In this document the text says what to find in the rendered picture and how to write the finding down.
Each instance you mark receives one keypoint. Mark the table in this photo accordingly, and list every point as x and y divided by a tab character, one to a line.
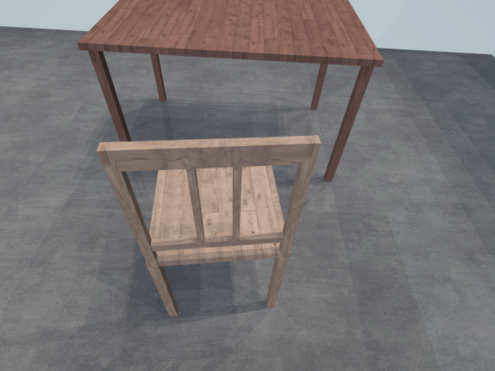
302	31

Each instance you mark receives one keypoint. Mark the chair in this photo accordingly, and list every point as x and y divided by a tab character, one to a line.
215	201

